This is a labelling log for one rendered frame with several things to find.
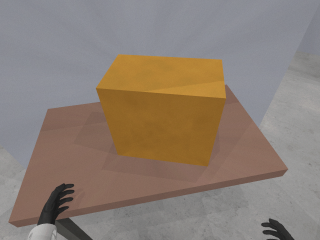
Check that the left robot hand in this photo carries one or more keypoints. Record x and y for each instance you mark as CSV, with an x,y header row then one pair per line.
x,y
51,208

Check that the left robot forearm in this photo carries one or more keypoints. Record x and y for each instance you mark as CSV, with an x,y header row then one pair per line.
x,y
44,231

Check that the table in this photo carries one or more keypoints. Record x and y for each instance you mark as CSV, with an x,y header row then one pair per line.
x,y
75,146

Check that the carton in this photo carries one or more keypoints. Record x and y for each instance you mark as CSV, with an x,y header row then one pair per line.
x,y
163,108

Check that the right robot hand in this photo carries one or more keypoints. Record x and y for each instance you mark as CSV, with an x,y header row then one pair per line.
x,y
280,232

